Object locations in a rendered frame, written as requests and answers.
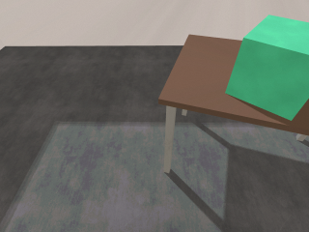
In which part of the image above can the carton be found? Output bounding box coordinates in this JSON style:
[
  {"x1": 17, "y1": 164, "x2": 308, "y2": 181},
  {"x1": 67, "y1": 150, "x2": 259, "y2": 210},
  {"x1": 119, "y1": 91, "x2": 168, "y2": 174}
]
[{"x1": 225, "y1": 14, "x2": 309, "y2": 121}]

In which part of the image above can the table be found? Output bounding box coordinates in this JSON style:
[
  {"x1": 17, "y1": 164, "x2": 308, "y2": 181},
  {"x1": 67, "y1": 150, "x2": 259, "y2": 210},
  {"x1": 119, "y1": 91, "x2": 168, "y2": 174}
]
[{"x1": 158, "y1": 34, "x2": 309, "y2": 173}]

